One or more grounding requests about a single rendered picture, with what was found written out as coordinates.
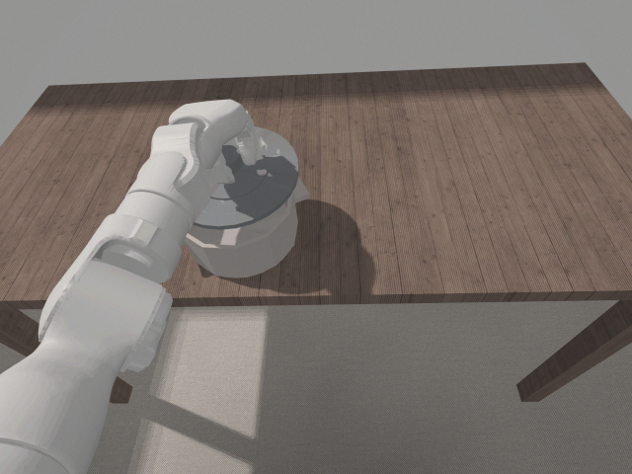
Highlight lid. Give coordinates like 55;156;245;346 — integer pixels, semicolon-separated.
193;126;299;230

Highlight knob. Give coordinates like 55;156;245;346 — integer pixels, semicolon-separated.
221;145;243;174

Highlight table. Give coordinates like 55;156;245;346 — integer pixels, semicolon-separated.
0;62;632;404

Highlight robot left upper arm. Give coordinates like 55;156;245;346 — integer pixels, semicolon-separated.
0;258;173;474

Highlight pot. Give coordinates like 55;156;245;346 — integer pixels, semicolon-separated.
182;177;310;278

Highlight robot left forearm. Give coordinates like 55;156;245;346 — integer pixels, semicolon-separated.
39;114;222;342

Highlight robot left hand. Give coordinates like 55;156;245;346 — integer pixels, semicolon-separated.
169;100;257;184

